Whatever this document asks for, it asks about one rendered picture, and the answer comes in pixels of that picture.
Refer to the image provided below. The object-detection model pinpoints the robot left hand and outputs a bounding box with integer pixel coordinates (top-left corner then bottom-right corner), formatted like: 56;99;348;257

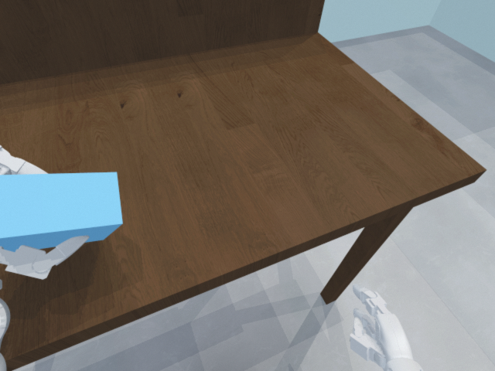
0;145;89;280

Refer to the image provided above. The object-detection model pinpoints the sponge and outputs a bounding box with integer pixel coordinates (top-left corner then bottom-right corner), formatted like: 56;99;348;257
0;172;123;252

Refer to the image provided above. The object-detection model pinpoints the robot right hand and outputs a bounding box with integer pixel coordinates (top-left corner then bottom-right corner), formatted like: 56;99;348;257
350;284;413;370

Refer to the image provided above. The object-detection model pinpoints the table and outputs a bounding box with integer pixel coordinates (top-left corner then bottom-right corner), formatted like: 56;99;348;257
0;0;486;371

